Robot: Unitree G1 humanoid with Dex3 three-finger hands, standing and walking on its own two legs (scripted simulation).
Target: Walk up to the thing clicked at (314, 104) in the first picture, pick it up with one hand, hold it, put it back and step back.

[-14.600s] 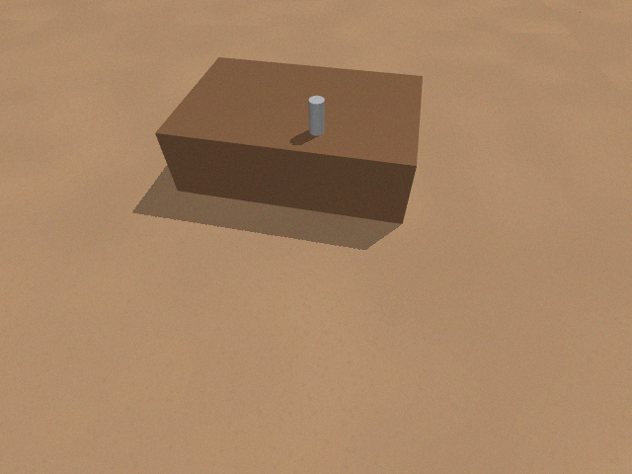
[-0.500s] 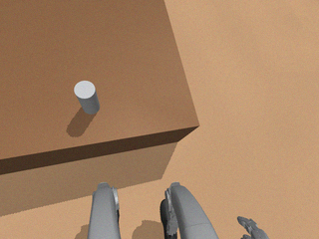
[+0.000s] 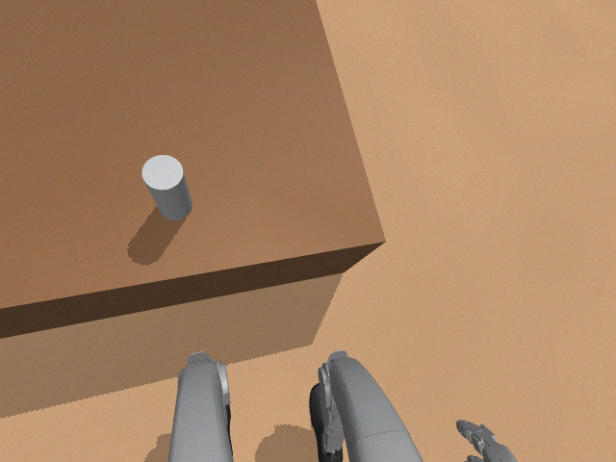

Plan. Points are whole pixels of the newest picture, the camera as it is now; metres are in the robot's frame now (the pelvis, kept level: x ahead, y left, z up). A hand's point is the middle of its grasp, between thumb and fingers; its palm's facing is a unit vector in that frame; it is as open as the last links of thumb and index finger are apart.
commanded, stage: go down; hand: left
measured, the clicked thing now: (169, 190) +0.54 +0.18 -0.24
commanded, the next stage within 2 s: approach in 0.50 s
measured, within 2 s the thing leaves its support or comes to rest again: neither
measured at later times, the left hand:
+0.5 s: hand out of the picture +0.49 +0.37 +0.07, palm faces +0.21 -0.98 -0.01, open 17.1 cm
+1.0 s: hand (24, 161) +0.50 +0.32 -0.06, palm faces +0.15 -0.99 +0.03, open 17.7 cm
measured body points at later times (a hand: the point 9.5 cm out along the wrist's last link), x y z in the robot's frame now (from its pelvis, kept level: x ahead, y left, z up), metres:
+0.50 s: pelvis +0.00 +0.00 +0.00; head +0.19 +0.06 +0.40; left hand +0.47 +0.42 +0.07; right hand +0.05 -0.27 -0.10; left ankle +0.04 +0.12 -0.61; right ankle +0.00 -0.16 -0.61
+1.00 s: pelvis -0.02 -0.01 -0.07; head +0.20 +0.06 +0.31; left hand +0.48 +0.37 -0.06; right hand +0.04 -0.28 -0.17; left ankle +0.04 +0.12 -0.61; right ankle +0.00 -0.16 -0.61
